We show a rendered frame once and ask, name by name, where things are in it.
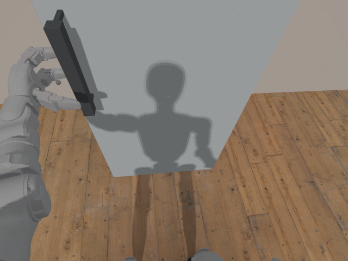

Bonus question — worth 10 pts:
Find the fridge door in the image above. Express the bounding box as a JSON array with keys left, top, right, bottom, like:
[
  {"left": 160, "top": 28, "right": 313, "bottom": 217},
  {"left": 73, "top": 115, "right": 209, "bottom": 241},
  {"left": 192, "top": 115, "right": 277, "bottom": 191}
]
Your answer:
[{"left": 31, "top": 0, "right": 300, "bottom": 177}]

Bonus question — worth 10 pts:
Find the handle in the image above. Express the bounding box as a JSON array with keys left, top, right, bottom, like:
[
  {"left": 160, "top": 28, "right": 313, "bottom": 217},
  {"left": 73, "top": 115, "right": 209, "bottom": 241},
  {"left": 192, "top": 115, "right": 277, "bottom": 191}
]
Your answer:
[{"left": 43, "top": 10, "right": 96, "bottom": 116}]

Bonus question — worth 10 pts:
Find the robot right shin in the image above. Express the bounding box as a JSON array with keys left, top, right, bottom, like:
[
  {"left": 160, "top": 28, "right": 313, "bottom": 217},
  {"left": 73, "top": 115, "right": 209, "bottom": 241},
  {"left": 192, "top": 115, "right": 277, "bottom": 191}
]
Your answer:
[{"left": 196, "top": 248, "right": 209, "bottom": 255}]

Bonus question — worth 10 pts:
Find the robot left forearm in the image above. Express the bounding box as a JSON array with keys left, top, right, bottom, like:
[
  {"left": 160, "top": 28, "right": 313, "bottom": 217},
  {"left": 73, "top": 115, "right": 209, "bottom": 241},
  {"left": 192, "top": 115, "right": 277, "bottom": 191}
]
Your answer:
[{"left": 0, "top": 95, "right": 41, "bottom": 180}]

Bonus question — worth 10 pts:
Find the left robot upper arm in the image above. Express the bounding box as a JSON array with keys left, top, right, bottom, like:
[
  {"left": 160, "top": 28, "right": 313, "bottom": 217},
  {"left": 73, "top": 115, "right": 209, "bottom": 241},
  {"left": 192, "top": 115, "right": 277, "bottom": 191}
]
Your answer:
[{"left": 0, "top": 173, "right": 51, "bottom": 261}]

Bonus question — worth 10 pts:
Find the robot left hand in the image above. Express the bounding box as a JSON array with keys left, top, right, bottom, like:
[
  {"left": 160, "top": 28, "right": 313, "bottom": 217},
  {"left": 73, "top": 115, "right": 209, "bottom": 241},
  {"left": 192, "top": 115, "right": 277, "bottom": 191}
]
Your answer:
[{"left": 8, "top": 46, "right": 81, "bottom": 112}]

